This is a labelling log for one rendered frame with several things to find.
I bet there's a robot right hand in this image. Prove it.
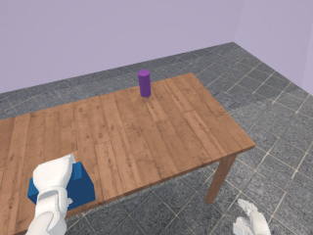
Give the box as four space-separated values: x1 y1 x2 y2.
233 199 271 235

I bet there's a sponge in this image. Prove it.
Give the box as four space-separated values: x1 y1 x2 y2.
27 162 96 211

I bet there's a robot left forearm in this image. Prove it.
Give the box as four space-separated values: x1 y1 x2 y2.
25 186 67 235

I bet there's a robot left hand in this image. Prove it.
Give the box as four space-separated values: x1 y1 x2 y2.
32 154 76 207

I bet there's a table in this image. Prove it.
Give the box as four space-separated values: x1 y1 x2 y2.
0 72 256 235

